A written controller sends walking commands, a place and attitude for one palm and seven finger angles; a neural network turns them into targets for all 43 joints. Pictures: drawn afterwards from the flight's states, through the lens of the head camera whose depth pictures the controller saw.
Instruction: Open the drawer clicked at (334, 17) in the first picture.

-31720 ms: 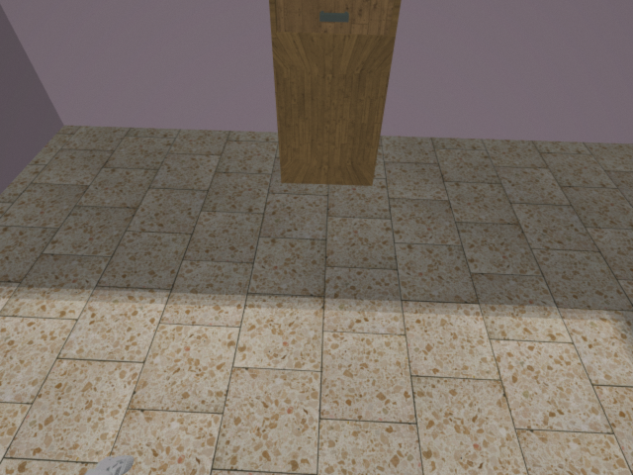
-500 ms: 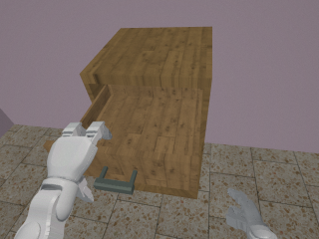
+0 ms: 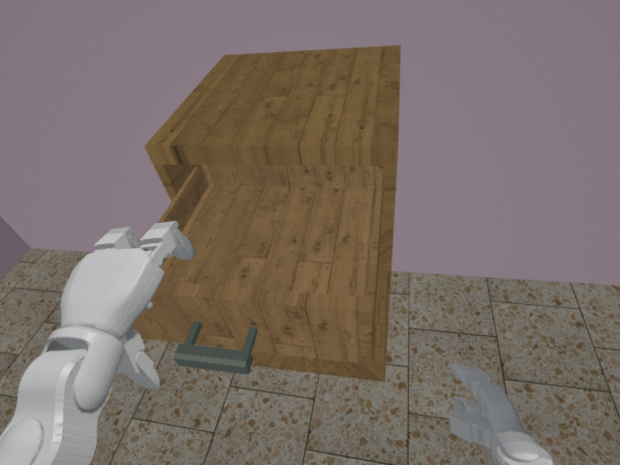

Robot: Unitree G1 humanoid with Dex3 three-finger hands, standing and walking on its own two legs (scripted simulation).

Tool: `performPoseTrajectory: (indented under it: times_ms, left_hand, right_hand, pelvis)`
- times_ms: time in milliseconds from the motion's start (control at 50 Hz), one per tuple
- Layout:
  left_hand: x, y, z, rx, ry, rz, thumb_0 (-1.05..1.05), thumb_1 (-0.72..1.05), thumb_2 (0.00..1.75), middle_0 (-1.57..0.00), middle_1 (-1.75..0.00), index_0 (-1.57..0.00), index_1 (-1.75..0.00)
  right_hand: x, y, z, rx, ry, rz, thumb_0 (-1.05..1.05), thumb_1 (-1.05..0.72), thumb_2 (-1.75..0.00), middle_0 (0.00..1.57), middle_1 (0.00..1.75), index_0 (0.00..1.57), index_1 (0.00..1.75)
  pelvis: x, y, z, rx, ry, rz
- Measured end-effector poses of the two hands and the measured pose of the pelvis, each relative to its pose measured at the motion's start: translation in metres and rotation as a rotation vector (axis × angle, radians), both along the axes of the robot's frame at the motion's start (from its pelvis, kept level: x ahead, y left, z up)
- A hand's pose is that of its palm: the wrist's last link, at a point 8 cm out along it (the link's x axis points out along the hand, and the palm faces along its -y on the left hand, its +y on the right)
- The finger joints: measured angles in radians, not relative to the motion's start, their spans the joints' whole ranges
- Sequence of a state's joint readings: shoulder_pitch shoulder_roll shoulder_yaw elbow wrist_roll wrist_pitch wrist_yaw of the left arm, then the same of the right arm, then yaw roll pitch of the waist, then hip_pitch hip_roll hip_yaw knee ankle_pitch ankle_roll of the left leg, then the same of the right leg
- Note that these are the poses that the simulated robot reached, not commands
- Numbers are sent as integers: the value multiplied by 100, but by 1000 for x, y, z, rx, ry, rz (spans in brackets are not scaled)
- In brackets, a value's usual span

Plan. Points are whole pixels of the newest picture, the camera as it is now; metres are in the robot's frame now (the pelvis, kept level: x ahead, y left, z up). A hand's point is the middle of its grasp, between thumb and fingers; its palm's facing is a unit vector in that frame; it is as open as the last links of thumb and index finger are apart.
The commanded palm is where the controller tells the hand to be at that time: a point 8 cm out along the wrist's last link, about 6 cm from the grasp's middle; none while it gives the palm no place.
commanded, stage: draw the hand back to the body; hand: left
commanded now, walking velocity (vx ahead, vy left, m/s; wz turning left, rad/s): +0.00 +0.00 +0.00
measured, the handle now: (218, 344) +0.26 +0.18 +0.02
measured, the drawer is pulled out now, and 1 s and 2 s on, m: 0.29 0.29 0.29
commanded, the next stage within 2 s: step back with the hand held close in 1.58 s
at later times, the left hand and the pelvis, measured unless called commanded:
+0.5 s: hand (116, 329) +0.20 +0.24 +0.15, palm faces +0.11 -0.07 -0.99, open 13.8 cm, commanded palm +0.17 +0.25 +0.21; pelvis +0.00 +0.01 +0.00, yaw +0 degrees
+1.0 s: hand (106, 289) +0.22 +0.23 +0.20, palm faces +0.39 -0.85 -0.36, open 12.0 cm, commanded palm +0.16 +0.27 +0.21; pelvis +0.02 +0.01 +0.00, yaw +1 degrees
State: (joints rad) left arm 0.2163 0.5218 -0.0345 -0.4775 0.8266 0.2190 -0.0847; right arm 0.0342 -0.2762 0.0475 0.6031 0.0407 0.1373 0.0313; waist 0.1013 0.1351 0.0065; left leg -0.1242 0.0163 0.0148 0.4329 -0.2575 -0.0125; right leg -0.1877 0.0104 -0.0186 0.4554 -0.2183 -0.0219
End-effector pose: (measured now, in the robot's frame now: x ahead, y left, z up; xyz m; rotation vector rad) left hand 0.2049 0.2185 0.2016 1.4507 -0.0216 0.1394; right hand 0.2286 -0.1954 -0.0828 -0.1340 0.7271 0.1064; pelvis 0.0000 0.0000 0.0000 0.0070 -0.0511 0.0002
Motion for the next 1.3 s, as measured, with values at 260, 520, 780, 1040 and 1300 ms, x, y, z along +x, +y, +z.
performPoseTrajectory:
  times_ms: [260, 520, 780, 1040, 1300]
  left_hand:
    - [-14, 17, 9, 45, -50, 5, 0, -49, 30, -32, -120, -32, -120]
    - [-32, 25, 0, 53, -11, -36, 0, -49, 30, -32, -120, -32, -120]
    - [-37, 35, -5, -950, -362, -115, -1, -38, 34, -31, -113, -31, -113]
    - [-26, 51, 7, -944, -434, -98, -1, 1, 51, -28, -87, -27, -87]
    - [-34, 61, 4, -896, -422, -2, 0, 45, 71, -25, -58, -24, -58]
  right_hand:
    - [-9, -4, -1, -17, -7, -13, 1, -90, -90, 20, 30, 20, 30]
    - [-8, 4, 3, -50, -32, -8, 1, -90, -90, 20, 30, 20, 30]
    - [-24, 14, 19, -84, -152, -65, 1, -90, -90, 20, 30, 20, 30]
    - [-30, -6, 7, -118, -99, -104, 2, -90, -90, 20, 30, 20, 30]
    - [-8, -10, 9, -98, -125, -124, 2, -90, -90, 20, 30, 20, 30]
  pelvis:
    - [1, -1, -1, -4, 0, -2]
    - [0, 8, -2, -10, 5, 3]
    - [8, 10, -1, -13, -17, 9]
    - [25, 11, -1, -18, 4, 6]
    - [32, 5, -1, -19, 22, 11]
